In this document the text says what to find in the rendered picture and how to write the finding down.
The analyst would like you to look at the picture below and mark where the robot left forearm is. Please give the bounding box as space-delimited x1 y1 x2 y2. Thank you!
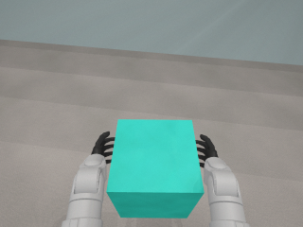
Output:
61 153 107 227

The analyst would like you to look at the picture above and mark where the robot right hand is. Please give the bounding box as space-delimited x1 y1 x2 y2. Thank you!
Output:
195 134 218 168

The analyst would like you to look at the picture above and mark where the robot left hand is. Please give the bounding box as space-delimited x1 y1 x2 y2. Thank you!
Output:
91 131 116 164

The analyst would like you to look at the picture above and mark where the robot right forearm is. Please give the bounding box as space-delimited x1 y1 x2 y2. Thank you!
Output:
204 157 251 227

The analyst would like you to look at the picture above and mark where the carton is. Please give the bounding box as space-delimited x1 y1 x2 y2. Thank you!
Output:
106 119 205 218

